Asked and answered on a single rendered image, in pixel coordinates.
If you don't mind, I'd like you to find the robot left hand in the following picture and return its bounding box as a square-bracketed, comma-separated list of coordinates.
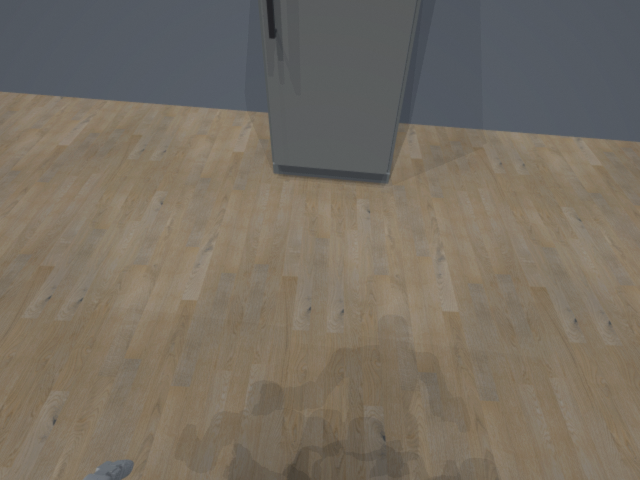
[83, 460, 134, 480]

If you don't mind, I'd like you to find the fridge door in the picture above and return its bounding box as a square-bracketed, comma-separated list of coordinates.
[260, 0, 416, 174]

